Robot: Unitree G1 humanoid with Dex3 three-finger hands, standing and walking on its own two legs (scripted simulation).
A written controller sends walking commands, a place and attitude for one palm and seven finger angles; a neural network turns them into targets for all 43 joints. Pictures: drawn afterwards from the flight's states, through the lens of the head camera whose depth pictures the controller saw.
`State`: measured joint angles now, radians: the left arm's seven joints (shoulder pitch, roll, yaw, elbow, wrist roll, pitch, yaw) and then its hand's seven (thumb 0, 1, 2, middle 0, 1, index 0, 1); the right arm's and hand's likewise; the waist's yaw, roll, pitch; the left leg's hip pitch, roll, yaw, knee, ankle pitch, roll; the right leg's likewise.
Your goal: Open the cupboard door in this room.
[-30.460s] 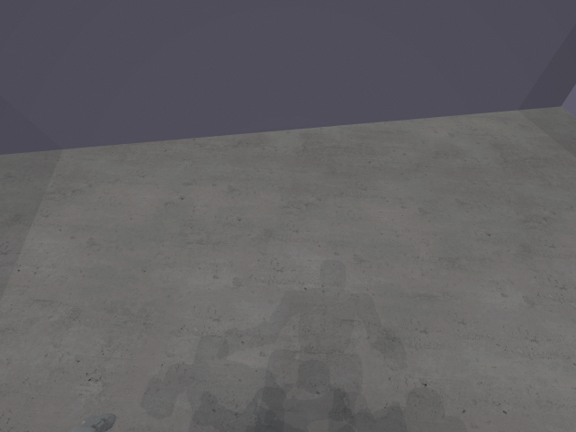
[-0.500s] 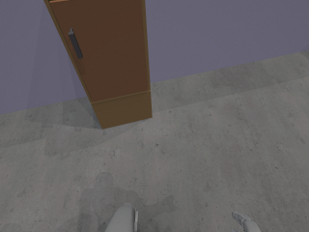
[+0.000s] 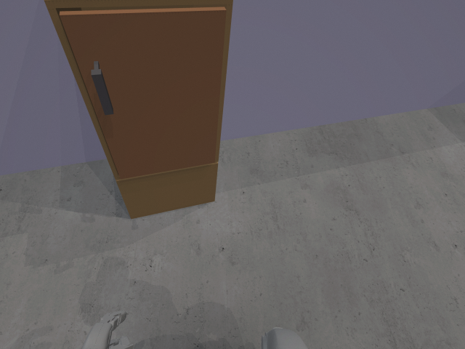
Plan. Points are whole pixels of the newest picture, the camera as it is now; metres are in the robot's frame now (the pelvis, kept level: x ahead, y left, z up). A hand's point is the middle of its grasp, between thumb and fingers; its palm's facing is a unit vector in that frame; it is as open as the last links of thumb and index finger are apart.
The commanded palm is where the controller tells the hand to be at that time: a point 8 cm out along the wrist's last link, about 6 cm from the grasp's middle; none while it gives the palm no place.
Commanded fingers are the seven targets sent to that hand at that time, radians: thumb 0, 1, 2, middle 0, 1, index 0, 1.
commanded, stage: turn to face it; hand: left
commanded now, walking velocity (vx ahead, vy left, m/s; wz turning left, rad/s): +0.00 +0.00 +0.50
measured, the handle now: (102, 88) +0.69 +0.36 -0.01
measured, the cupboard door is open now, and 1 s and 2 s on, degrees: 0 0 0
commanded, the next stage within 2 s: take the last steps up to it in 0.44 s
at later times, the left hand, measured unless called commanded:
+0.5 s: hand out of the picture +0.07 +0.13 -0.15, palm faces +0.22 -0.93 -0.29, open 7.4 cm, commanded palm none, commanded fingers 0.00 0.90 0.90 -0.20 -0.30 -0.20 -0.30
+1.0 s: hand out of the picture -0.17 +0.05 -0.17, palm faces +0.49 -0.86 -0.15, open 7.4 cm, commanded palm none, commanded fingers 0.00 0.90 0.90 -0.20 -0.30 -0.20 -0.30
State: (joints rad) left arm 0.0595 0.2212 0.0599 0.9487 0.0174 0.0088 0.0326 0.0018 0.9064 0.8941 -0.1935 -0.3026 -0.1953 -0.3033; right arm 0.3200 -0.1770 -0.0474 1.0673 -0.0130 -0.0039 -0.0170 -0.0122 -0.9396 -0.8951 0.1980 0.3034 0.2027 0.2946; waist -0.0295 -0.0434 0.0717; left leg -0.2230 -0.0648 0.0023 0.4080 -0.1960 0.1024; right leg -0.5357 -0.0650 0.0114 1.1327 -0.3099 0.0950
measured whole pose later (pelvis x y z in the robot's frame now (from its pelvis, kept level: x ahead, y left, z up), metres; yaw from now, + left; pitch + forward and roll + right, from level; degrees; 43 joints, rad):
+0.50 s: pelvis +0.01 -0.09 -0.01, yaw +14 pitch -1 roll +1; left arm 0.13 0.18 0.02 0.95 0.01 0.00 0.04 0.01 0.90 0.89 -0.20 -0.30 -0.20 -0.30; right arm 0.26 -0.23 -0.09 1.00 -0.01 0.05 -0.01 0.00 -0.91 -0.90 0.20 0.30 0.20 0.29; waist -0.04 0.05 0.07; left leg -0.40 -0.09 -0.10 0.87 -0.47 -0.03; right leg -0.22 -0.01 -0.05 0.52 -0.29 -0.04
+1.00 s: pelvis +0.01 -0.04 -0.01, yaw +20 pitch +0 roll -1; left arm 0.52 0.15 0.02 1.18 0.02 -0.02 0.01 0.01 0.90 0.89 -0.20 -0.30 -0.20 -0.30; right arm 0.13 -0.17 -0.04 1.02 -0.01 -0.01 0.01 0.00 -0.91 -0.90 0.19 0.30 0.20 0.29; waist 0.10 -0.02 0.01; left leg -0.18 0.04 0.09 0.45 -0.29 0.00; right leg -0.16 -0.07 -0.14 0.47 -0.30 0.01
